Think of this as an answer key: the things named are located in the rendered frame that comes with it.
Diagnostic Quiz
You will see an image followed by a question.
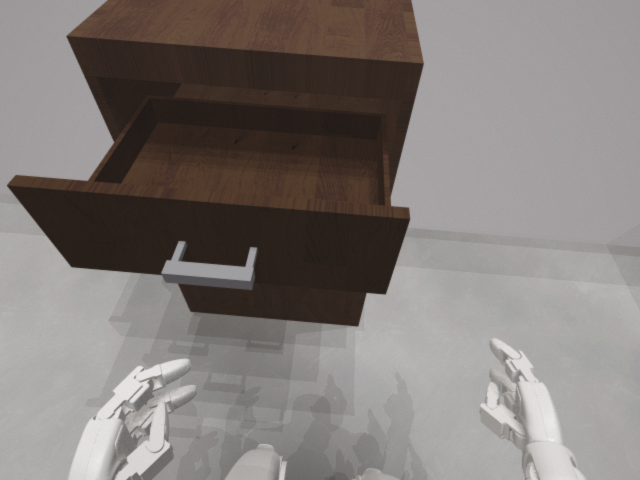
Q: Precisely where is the left robot thigh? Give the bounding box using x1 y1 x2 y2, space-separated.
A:
224 449 287 480

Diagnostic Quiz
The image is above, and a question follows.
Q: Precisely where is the cabinet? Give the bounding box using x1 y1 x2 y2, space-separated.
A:
66 0 424 326

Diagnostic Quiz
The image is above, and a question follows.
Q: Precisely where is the handle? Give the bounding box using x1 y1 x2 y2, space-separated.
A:
161 241 258 290

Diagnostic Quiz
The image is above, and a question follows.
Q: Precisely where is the robot left hand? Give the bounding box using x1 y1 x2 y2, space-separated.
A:
67 359 197 480

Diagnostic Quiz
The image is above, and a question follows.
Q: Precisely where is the drawer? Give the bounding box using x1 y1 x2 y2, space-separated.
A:
7 95 410 295

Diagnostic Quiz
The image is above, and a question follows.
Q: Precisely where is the right robot forearm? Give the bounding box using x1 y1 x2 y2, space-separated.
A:
522 441 587 480

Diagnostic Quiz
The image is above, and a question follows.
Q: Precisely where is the right robot shin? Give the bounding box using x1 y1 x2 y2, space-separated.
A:
361 468 382 477

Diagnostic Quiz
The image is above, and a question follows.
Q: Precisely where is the robot right hand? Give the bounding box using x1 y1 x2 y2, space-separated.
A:
480 338 564 453

